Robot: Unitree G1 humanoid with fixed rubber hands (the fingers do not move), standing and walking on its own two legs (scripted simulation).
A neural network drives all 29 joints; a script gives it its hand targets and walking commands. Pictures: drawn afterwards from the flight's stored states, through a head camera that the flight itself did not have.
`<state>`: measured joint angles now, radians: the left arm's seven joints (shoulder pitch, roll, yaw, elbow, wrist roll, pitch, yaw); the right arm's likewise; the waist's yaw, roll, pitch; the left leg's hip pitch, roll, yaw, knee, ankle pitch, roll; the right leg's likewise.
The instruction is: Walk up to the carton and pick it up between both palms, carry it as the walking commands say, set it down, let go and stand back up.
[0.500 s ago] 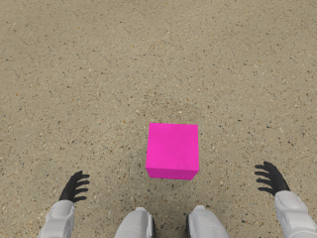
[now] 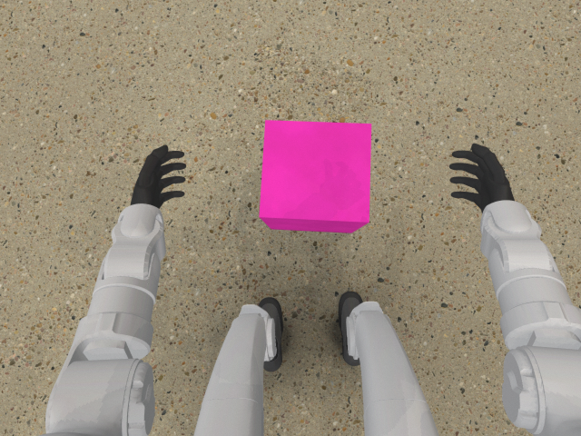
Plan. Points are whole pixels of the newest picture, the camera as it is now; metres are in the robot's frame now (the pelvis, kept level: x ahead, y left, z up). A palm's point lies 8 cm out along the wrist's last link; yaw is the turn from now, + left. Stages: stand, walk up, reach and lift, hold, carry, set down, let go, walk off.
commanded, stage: reach and lift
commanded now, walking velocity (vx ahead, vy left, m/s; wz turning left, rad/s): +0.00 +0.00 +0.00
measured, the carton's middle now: (314, 184) +0.51 -0.02 -0.56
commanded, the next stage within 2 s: none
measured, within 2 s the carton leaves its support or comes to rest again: neither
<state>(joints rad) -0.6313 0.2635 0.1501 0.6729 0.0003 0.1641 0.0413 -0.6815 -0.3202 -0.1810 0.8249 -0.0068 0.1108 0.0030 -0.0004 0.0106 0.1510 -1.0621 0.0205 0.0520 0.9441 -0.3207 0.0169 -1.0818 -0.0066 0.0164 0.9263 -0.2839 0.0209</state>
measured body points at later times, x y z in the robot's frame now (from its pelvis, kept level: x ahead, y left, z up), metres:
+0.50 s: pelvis +0.01 +0.00 -0.03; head +0.34 +0.00 +0.27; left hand +0.53 +0.19 -0.17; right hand +0.52 -0.22 -0.17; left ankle +0.06 +0.11 -0.67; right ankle +0.07 -0.13 -0.67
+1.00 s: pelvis -0.04 +0.00 -0.13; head +0.33 +0.00 +0.12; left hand +0.52 +0.19 -0.29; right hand +0.52 -0.22 -0.30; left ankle +0.06 +0.11 -0.67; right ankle +0.07 -0.13 -0.67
